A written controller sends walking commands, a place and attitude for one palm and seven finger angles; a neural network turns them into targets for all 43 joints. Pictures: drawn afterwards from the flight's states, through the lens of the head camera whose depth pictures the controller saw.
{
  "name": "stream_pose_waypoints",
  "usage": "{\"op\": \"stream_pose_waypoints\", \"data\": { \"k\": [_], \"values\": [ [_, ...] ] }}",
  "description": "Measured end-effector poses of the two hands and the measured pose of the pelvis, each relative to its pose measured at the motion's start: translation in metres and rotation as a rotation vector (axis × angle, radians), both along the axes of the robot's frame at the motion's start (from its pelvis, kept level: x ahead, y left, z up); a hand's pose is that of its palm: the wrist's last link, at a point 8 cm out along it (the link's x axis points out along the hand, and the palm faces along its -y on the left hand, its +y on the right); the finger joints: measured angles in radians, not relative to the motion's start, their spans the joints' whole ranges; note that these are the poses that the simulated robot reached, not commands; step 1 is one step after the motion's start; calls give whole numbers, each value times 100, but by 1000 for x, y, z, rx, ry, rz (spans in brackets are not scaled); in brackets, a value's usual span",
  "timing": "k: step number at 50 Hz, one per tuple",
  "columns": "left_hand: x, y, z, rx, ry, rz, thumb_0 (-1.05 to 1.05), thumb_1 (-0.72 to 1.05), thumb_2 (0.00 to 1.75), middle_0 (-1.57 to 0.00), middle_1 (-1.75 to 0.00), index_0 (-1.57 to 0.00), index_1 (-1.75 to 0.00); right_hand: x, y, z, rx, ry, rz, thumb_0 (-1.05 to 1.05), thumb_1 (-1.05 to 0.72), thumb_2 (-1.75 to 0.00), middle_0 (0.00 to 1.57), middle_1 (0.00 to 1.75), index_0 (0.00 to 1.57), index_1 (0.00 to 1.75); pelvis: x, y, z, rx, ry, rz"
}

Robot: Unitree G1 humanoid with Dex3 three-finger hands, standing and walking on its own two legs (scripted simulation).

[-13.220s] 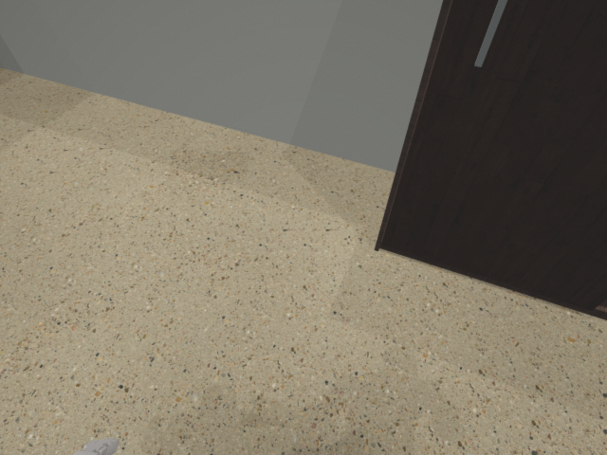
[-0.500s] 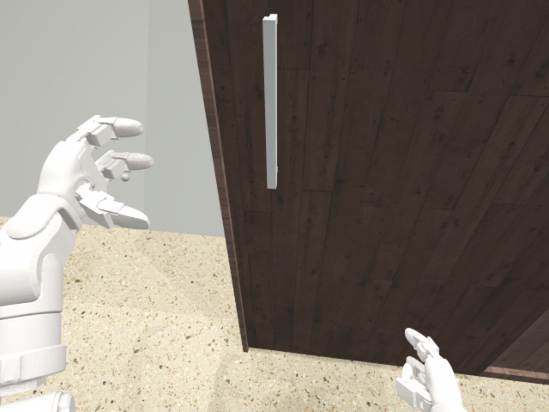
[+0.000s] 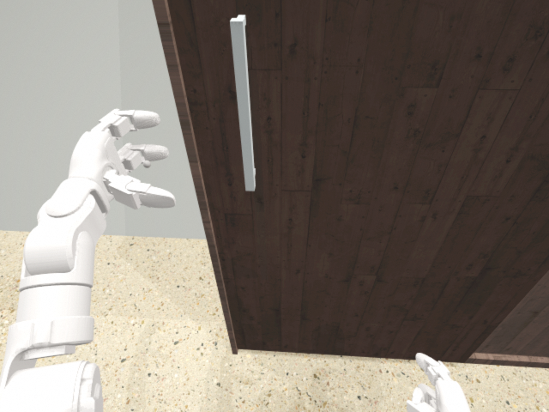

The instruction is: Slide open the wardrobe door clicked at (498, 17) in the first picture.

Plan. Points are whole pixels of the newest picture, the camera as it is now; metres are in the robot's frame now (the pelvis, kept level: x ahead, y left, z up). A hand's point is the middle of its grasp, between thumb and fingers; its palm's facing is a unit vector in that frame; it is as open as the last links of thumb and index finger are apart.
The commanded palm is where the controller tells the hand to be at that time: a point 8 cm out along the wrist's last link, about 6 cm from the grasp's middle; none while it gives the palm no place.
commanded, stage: move the hooked fingers beside the handle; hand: left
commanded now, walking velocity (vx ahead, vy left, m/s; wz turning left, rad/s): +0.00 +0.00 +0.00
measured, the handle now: (246, 114) +0.51 +0.09 +0.22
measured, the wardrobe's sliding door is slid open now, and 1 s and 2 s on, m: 0.00 0.00 0.00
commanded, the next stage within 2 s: feel for the door with the fingertips in 1.48 s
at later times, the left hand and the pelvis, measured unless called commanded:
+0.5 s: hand (185, 146) +0.40 +0.17 +0.22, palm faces +0.06 -1.00 +0.01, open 14.0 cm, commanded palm +0.39 +0.22 +0.22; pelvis +0.00 -0.01 +0.00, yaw +0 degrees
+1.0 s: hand (201, 137) +0.44 +0.15 +0.22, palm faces +0.07 -1.00 +0.01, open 14.0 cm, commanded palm +0.41 +0.20 +0.22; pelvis +0.01 +0.00 +0.00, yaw -2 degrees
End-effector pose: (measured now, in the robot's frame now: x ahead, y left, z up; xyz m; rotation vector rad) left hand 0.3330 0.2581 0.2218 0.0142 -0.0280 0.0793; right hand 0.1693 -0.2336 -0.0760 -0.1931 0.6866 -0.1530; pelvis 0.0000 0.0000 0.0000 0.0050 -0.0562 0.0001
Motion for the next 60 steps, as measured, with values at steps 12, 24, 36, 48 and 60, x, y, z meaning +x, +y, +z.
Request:
{"op": "stream_pose_waypoints", "data": {
  "k": [12, 24, 36, 48, 60],
  "values": [
    [16, -21, -1, -9, 10, -14, -1, -50, 30, -30, -120, -30, -120, -8, -16, -7, -4, 38, -31, 1, -91, -90, 21, 30, 21, 30, 2, -7, -1, 3, 10, 1],
    [41, -39, 2, -19, 16, -23, -1, -50, 30, -30, -120, -30, -120, -20, -19, -13, 5, 79, -52, 1, -91, -90, 21, 30, 21, 30, 2, -9, 0, 3, 24, -2],
    [69, -52, 0, -19, 31, -28, -1, -50, 30, -30, -120, -30, -120, -49, -24, -23, -9, 162, -88, 1, -91, -90, 21, 30, 21, 30, 1, -5, 0, -2, 45, -1],
    [82, -55, -4, -27, 27, -12, -1, -50, 30, -30, -120, -30, -120, -71, -22, -29, 14, 207, -141, 1, -91, -90, 21, 30, 21, 30, 8, -1, 1, 1, 57, -28],
    [67, -58, -3, -23, 33, -15, -1, -50, 30, -30, -120, -30, -120, -42, -17, -22, 4, 154, -90, 1, -91, -90, 21, 30, 21, 30, 6, -1, 1, -2, 40, -9]
  ]
}}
